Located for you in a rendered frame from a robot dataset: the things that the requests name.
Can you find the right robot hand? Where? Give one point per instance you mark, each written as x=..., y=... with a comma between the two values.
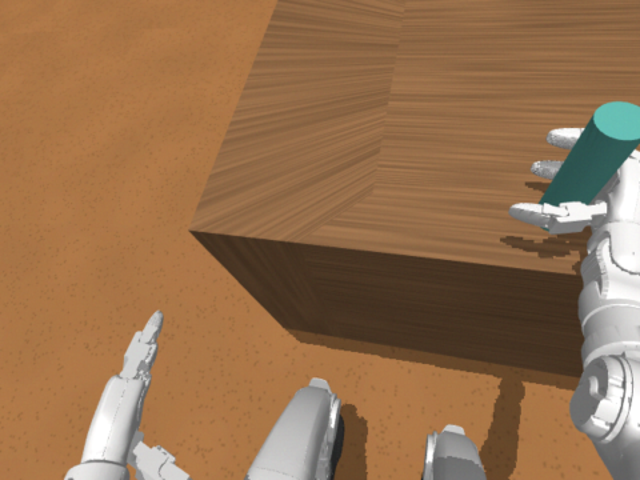
x=617, y=201

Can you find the can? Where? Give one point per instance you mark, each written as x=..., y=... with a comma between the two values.
x=609, y=138

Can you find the left robot hand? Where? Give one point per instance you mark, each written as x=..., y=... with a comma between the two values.
x=113, y=434

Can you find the left robot foot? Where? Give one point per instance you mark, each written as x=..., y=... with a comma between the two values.
x=337, y=449

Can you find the right robot arm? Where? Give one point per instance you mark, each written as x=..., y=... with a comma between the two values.
x=606, y=404

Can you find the left robot arm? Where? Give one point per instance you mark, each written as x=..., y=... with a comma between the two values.
x=98, y=470

